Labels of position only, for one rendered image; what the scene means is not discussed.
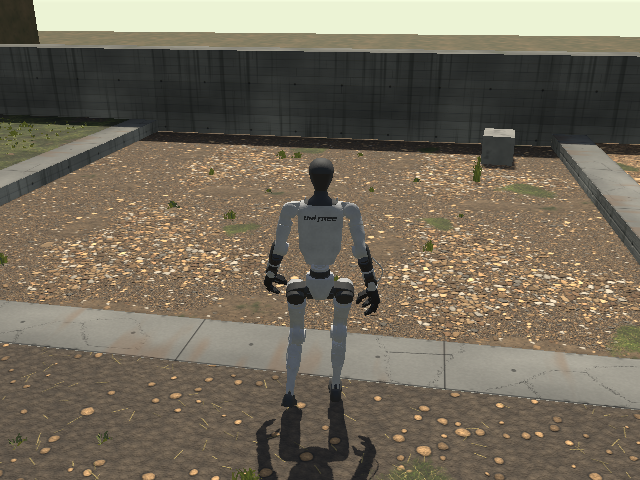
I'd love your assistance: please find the robot left upper arm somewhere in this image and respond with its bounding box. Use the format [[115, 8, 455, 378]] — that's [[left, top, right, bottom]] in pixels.
[[273, 201, 300, 256]]

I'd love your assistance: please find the humanoid robot head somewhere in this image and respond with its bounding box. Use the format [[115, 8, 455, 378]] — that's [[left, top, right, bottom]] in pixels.
[[304, 158, 338, 206]]

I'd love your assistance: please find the left robot forearm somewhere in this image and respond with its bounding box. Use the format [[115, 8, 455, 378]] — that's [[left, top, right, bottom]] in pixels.
[[265, 240, 283, 278]]

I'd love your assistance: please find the left robot hand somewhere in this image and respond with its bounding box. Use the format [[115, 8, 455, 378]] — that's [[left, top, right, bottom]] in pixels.
[[264, 274, 287, 294]]

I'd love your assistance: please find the robot right upper arm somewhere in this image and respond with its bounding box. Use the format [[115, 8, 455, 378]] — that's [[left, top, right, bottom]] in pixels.
[[341, 201, 368, 259]]

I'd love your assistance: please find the right robot hand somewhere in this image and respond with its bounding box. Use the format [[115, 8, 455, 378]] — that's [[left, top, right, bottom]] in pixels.
[[356, 288, 380, 316]]

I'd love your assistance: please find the humanoid robot torso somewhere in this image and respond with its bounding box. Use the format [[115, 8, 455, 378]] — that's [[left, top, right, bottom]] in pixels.
[[297, 196, 344, 300]]

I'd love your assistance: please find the right robot forearm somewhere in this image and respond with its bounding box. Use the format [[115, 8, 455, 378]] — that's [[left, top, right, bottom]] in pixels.
[[358, 243, 378, 291]]

